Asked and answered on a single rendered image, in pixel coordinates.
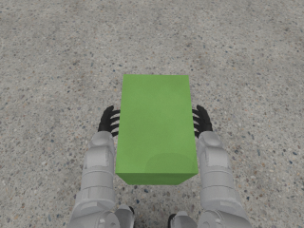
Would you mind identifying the left robot forearm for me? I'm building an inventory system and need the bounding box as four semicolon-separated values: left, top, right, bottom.
66;130;116;227

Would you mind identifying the robot thigh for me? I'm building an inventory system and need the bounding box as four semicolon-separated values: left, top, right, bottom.
114;208;135;228
170;215;198;228

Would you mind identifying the left robot upper arm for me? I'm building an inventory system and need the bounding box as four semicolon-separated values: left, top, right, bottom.
67;210;121;228

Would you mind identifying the robot right hand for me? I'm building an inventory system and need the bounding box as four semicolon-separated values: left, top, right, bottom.
192;105;213;138

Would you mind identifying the robot left thigh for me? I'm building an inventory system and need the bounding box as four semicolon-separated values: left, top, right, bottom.
114;208;135;228

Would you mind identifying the carton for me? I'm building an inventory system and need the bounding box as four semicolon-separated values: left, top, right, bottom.
115;74;199;185

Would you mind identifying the right robot forearm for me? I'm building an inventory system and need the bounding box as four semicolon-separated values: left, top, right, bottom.
197;131;252;225

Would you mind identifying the robot right thigh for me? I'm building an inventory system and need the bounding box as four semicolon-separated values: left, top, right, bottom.
170;215;198;228

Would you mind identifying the robot left hand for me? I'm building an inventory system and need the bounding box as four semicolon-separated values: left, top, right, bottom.
98;105;121;137

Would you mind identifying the right robot upper arm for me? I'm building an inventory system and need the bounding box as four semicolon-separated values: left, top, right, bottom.
197;209;253;228

